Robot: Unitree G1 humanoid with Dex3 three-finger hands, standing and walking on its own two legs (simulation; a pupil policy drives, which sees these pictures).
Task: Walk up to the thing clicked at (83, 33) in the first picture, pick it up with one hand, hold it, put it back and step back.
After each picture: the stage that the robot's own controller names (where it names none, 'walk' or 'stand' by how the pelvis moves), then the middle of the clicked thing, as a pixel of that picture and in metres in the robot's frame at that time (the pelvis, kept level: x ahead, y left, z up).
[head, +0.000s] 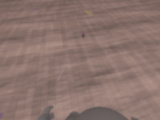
stand; (83, 35) +1.94 +0.23 -0.72
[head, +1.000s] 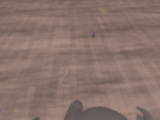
walk; (93, 35) +1.80 +0.09 -0.70
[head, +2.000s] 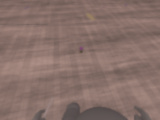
walk; (81, 50) +1.24 +0.20 -0.70
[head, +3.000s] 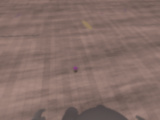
walk; (75, 69) +0.80 +0.21 -0.71
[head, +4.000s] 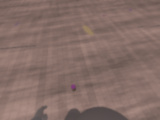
walk; (73, 87) +0.48 +0.23 -0.70
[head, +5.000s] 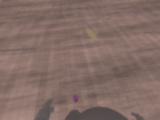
stand; (75, 98) +0.33 +0.18 -0.71
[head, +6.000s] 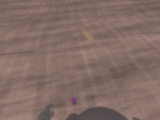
stand; (73, 101) +0.32 +0.19 -0.72
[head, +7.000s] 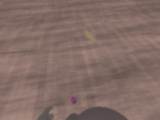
stand; (73, 100) +0.33 +0.20 -0.73
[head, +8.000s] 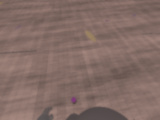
stand; (73, 100) +0.32 +0.20 -0.73
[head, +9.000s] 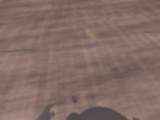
go down; (74, 99) +0.32 +0.20 -0.72
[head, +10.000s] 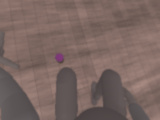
go down; (59, 58) +0.42 +0.22 -0.30
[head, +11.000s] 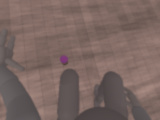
close in; (64, 60) +0.42 +0.22 -0.30
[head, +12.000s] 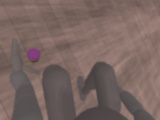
close in; (33, 56) +0.41 +0.26 -0.22
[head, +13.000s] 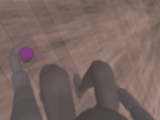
close; (26, 55) +0.40 +0.27 -0.22
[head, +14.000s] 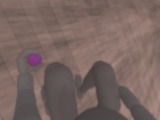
lift; (33, 60) +0.35 +0.25 -0.22
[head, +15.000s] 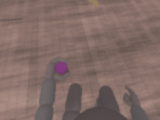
lift; (62, 70) +0.32 +0.19 +0.01
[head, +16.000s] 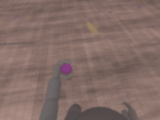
hold; (67, 72) +0.32 +0.17 +0.02
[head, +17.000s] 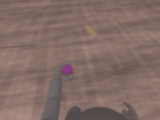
hold; (68, 73) +0.32 +0.17 +0.02
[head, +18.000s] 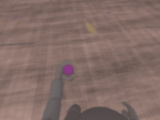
crouch; (69, 73) +0.32 +0.16 +0.01
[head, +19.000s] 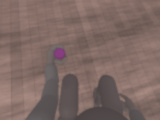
crouch; (61, 56) +0.42 +0.20 -0.08
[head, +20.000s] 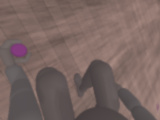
lower; (20, 52) +0.41 +0.28 -0.23
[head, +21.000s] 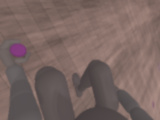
lower; (19, 52) +0.41 +0.28 -0.22
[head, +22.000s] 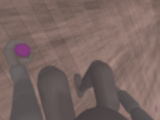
lower; (23, 52) +0.41 +0.28 -0.22
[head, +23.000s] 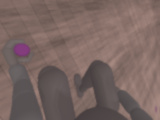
lower; (22, 52) +0.41 +0.28 -0.22
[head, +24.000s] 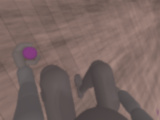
loosen; (30, 55) +0.40 +0.25 -0.22
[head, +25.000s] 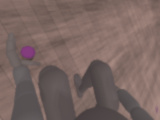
withdraw; (28, 54) +0.41 +0.26 -0.23
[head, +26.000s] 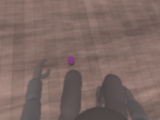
walk; (71, 61) +0.44 +0.19 -0.34
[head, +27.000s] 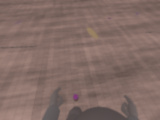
stand; (75, 97) +0.35 +0.16 -0.66
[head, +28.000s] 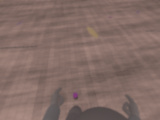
stand; (75, 96) +0.36 +0.18 -0.67
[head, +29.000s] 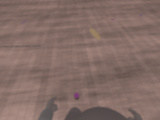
stand; (76, 96) +0.36 +0.17 -0.69
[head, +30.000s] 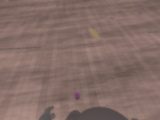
walk; (77, 96) +0.36 +0.17 -0.72
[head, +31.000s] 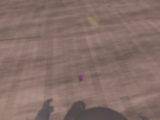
walk; (80, 77) +0.57 +0.16 -0.71
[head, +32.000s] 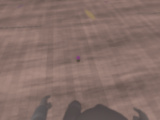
walk; (78, 59) +0.90 +0.21 -0.70
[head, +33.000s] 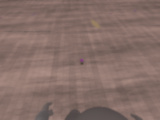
stand; (81, 62) +1.01 +0.17 -0.71
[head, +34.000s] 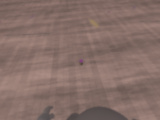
stand; (81, 62) +0.99 +0.19 -0.73
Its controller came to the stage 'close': yes
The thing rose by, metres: 0.73
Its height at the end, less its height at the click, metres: +0.00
